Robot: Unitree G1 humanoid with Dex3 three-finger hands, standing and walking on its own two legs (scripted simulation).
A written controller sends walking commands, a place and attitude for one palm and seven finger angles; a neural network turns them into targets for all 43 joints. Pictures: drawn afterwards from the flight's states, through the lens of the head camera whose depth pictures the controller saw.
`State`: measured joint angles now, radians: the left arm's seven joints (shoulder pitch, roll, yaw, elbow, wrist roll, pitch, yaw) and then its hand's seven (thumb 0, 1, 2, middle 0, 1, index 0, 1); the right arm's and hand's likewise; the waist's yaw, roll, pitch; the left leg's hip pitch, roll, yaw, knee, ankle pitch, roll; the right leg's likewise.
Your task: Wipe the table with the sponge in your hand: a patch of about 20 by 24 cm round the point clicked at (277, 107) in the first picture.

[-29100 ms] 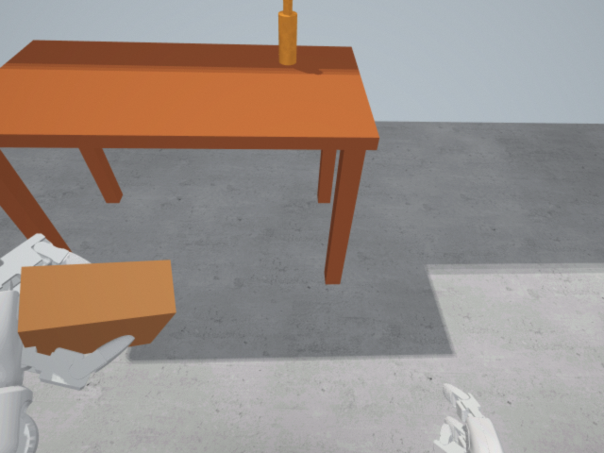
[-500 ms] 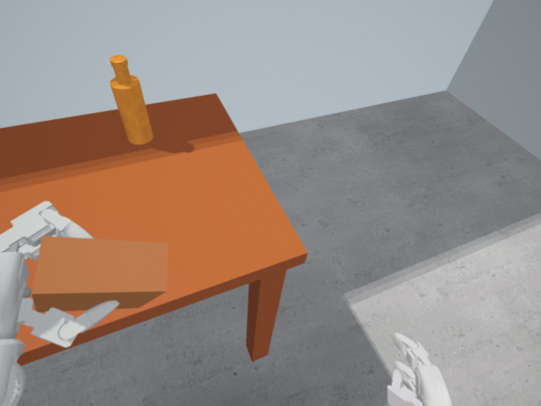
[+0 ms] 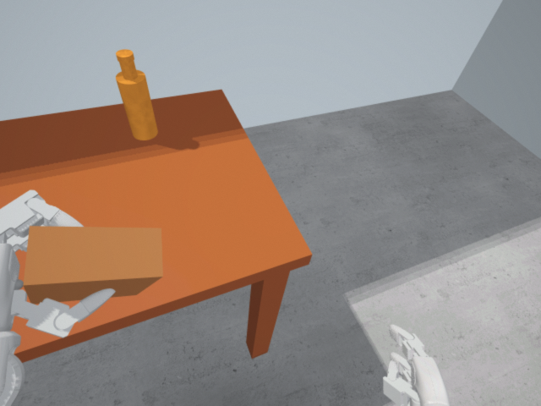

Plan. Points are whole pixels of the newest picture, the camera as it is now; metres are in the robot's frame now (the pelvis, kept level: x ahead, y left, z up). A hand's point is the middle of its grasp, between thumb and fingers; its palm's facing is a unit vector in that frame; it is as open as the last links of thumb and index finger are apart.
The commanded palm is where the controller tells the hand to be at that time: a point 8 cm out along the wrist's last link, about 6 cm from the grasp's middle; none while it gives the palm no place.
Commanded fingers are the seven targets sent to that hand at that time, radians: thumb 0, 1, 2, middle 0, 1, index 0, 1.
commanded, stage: look again from close up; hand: left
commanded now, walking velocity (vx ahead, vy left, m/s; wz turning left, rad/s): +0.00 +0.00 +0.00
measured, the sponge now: (112, 266) +0.24 +0.22 +0.12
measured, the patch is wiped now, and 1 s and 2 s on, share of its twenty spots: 0.00 0.00 0.00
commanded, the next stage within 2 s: turn the palm down, sponge in hand in 0.20 s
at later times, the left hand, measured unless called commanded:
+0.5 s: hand (55, 239) +0.24 +0.27 +0.16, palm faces +0.43 -0.78 -0.47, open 9.7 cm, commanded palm +0.17 +0.28 +0.18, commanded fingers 0.00 0.10 1.30 -1.20 -1.60 -1.20 -1.60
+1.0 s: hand (108, 274) +0.22 +0.21 +0.13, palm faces +0.26 -0.56 -0.79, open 9.7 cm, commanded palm +0.17 +0.25 +0.18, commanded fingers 0.00 0.10 1.30 -1.20 -1.60 -1.20 -1.60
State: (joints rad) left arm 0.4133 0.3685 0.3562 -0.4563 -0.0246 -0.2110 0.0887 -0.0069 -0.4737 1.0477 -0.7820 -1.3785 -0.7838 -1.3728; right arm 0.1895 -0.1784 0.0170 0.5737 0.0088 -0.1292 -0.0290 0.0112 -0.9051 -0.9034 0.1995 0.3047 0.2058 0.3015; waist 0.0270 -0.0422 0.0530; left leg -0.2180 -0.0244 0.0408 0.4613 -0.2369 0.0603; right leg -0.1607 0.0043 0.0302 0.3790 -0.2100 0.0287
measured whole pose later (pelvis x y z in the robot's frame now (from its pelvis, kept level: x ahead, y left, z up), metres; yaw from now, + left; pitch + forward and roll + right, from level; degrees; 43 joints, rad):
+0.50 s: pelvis -0.02 -0.01 -0.01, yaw +2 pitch -1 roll +0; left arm 0.14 0.43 0.35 -0.29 0.04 0.06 0.05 -0.01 -0.47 1.05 -0.78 -1.38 -0.78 -1.38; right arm 0.18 -0.23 0.05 0.64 0.00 -0.09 0.00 0.01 -0.90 -0.90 0.20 0.30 0.21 0.30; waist 0.04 0.01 0.02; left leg -0.25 -0.05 0.02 0.51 -0.23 0.04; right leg -0.21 -0.01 0.01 0.52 -0.28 0.01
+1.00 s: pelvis +0.00 -0.08 -0.01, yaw +3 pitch +1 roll +1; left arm 0.31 0.57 0.30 -0.30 0.22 0.01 0.01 -0.01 -0.48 1.05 -0.78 -1.38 -0.78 -1.38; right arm 0.16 -0.27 -0.02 0.64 0.01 -0.06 -0.07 0.01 -0.91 -0.90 0.20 0.30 0.20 0.30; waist 0.05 0.05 -0.01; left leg -0.29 0.02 -0.04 0.56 -0.28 -0.02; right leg -0.25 0.06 -0.04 0.57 -0.34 -0.08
